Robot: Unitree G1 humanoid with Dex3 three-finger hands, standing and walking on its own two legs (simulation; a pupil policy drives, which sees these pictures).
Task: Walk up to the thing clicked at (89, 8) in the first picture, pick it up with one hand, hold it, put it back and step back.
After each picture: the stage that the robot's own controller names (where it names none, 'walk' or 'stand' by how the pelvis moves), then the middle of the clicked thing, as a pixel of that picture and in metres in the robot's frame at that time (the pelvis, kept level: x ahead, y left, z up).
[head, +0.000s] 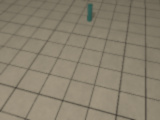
stand; (89, 12) +2.01 -0.13 -0.66
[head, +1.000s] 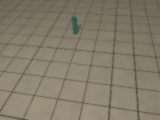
walk; (74, 25) +1.87 +0.19 -0.64
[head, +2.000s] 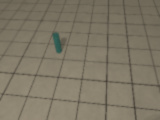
walk; (57, 43) +1.31 +0.33 -0.65
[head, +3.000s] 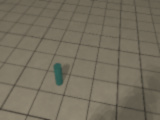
walk; (58, 74) +0.89 +0.22 -0.63
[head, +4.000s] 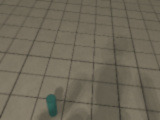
walk; (52, 106) +0.57 +0.17 -0.64
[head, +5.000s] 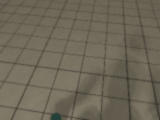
stand; out of the picture +0.45 +0.18 -0.65
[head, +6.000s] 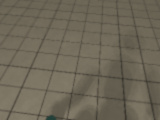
stand; out of the picture +0.44 +0.20 -0.65
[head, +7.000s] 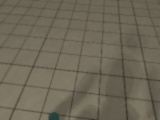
stand; out of the picture +0.46 +0.19 -0.66
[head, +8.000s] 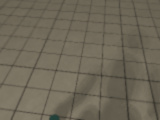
stand; out of the picture +0.45 +0.19 -0.66
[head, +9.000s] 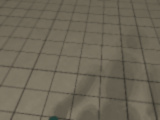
go down; out of the picture +0.44 +0.19 -0.66
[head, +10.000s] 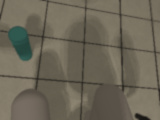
go down; (22, 46) +0.53 +0.21 -0.30
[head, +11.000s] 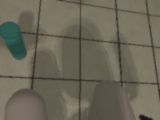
approach; (15, 43) +0.53 +0.22 -0.27
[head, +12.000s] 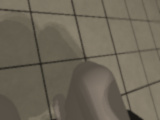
close in; out of the picture +0.51 +0.28 -0.17
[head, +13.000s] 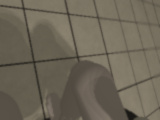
lift; out of the picture +0.50 +0.28 -0.17
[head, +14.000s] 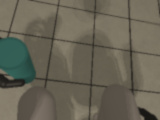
lift; (20, 66) +0.36 +0.20 -0.02
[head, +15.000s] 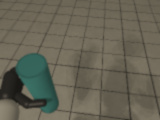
hold; (42, 88) +0.31 +0.12 +0.09
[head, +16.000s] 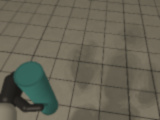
hold; (41, 93) +0.30 +0.14 +0.05
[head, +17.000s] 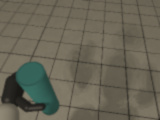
crouch; (42, 93) +0.31 +0.13 +0.04
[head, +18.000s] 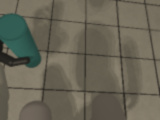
crouch; (24, 47) +0.45 +0.15 -0.02
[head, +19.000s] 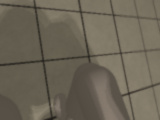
lower; out of the picture +0.47 +0.25 -0.16
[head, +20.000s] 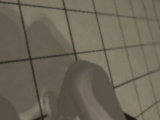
lower; out of the picture +0.47 +0.26 -0.18
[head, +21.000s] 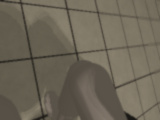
lower; out of the picture +0.47 +0.26 -0.18
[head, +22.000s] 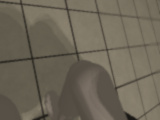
lower; out of the picture +0.47 +0.26 -0.17
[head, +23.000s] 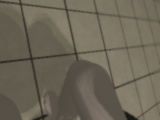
loosen; out of the picture +0.47 +0.25 -0.18
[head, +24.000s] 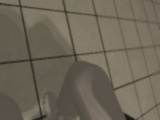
withdraw; out of the picture +0.47 +0.23 -0.19
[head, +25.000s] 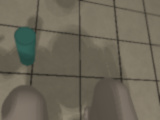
walk; (26, 49) +0.49 +0.18 -0.23
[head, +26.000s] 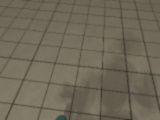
stand; out of the picture +0.41 +0.11 -0.58
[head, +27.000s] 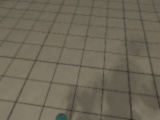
stand; out of the picture +0.43 +0.13 -0.60
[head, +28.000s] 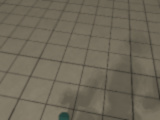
stand; out of the picture +0.43 +0.12 -0.61
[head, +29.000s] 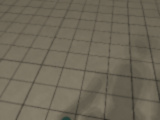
walk; out of the picture +0.43 +0.12 -0.66
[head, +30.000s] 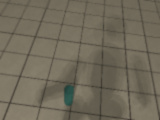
walk; (68, 96) +0.54 +0.05 -0.63
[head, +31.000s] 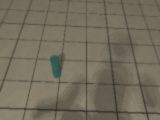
walk; (55, 67) +0.79 +0.20 -0.62
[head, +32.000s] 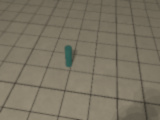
stand; (68, 56) +1.11 +0.11 -0.63
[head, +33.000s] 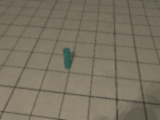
stand; (67, 59) +1.09 +0.15 -0.66
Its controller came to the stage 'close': yes
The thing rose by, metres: 0.68
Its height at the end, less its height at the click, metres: +0.00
